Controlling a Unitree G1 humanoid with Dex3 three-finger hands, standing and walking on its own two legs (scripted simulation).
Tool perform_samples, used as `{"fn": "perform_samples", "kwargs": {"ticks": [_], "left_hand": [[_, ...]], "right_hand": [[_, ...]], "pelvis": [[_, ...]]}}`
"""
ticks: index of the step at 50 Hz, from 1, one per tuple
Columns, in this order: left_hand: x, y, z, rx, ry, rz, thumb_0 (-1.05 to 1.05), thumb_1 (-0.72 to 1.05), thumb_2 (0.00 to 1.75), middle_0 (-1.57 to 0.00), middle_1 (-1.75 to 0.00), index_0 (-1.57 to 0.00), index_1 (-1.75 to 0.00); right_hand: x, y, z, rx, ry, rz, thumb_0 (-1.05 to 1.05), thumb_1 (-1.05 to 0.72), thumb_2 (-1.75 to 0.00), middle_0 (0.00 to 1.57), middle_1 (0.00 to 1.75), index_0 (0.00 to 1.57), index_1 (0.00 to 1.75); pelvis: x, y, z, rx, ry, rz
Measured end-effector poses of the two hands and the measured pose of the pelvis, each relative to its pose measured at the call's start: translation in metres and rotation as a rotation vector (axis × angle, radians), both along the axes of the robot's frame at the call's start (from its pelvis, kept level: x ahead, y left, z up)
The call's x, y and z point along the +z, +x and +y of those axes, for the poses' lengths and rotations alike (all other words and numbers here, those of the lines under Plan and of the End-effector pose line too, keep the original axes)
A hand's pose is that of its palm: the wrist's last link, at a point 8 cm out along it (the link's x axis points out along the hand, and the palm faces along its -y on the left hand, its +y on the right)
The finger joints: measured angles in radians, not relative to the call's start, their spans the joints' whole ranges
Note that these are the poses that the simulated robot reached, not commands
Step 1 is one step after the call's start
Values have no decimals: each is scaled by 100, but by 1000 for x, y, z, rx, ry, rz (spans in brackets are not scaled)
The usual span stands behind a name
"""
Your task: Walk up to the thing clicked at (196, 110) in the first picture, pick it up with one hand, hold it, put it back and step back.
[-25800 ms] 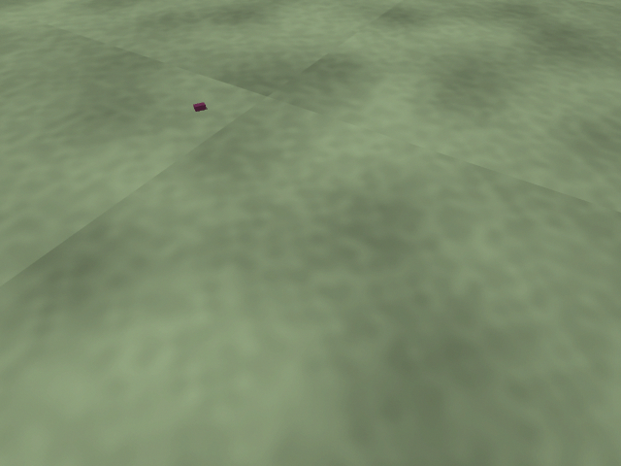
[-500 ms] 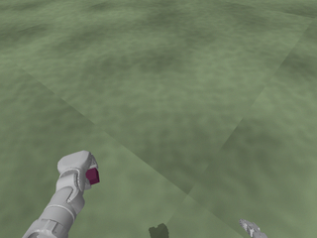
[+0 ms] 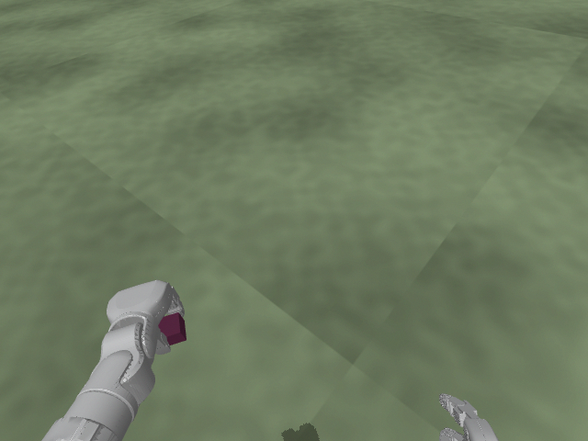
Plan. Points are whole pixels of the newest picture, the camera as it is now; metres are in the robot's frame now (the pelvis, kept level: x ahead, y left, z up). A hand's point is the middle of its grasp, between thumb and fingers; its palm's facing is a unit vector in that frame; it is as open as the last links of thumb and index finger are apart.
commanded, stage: hold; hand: left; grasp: from above
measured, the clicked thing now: (161, 332) +0.32 +0.23 -0.06
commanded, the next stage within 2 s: crouch in 0.62 s
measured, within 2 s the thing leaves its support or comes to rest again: neither
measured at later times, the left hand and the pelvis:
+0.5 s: hand (150, 328) +0.31 +0.23 -0.02, palm faces -0.37 -0.14 -0.92, open 6.6 cm; pelvis +0.00 +0.00 +0.00, yaw +0 degrees
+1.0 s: hand (155, 347) +0.30 +0.24 -0.06, palm faces -0.45 -0.13 -0.88, open 6.6 cm; pelvis +0.00 +0.00 +0.00, yaw +0 degrees
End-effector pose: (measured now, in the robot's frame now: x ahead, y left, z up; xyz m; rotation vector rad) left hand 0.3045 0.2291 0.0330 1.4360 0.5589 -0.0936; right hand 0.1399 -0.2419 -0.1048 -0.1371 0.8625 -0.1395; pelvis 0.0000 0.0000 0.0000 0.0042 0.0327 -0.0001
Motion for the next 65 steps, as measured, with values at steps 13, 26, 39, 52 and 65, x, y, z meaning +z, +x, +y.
{"fn": "perform_samples", "kwargs": {"ticks": [13, 26, 39, 52, 65], "left_hand": [[-5, -6, 2, -7, -12, 43, -1, 51, 1, -104, -10, -106, -8], [5, 5, 6, 13, 15, -9, -1, 50, 4, -103, -11, -105, -9], [-6, 0, 5, -2, -4, 29, -1, 49, 5, -101, -14, -104, -12], [-53, -4, 9, -15, 18, 81, -1, 51, 0, -104, -10, -107, -7], [-182, 22, 21, -61, 87, 15, -1, 50, 0, -106, -6, -110, -2]], "right_hand": [[6, 8, 3, 5, 2, -30, 1, -90, -90, 20, 30, 20, 29], [3, 7, 5, 6, 6, -3, 1, -90, -90, 20, 30, 20, 29], [3, 1, 1, -5, -3, 8, 1, -90, -90, 20, 30, 20, 29], [-4, -13, -7, -2, -28, 64, 1, -88, -89, 20, 30, 20, 29], [-90, -90, -35, -62, -146, 284, 0, -88, -89, 20, 30, 20, 29]], "pelvis": [[1, 1, 1, -4, 0, -2], [2, 3, 3, -1, -3, -3], [2, 5, 3, -5, -2, 0], [-5, -3, 0, 9, -5, 47], [-93, -33, 6, 12, -29, 330]]}}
